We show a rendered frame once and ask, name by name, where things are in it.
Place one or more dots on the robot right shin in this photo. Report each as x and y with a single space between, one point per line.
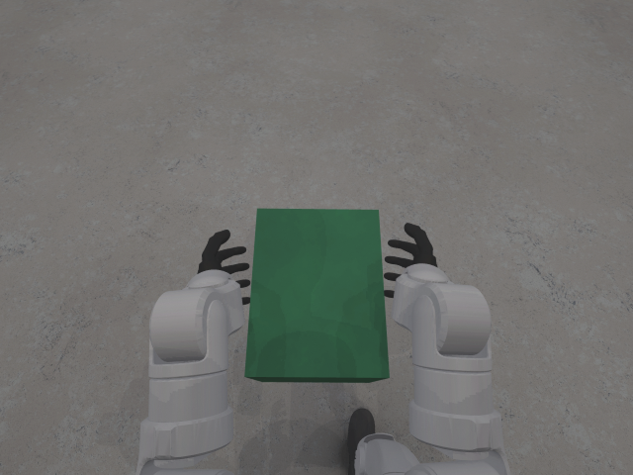
371 437

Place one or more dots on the robot right hand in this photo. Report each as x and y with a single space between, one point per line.
422 252

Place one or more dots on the carton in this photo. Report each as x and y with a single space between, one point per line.
317 303

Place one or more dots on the robot left hand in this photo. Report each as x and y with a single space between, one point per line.
212 258

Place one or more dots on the left robot forearm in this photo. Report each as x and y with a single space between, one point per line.
188 416

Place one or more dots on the right robot forearm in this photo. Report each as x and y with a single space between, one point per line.
452 409

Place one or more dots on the robot right foot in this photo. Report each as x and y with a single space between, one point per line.
361 424

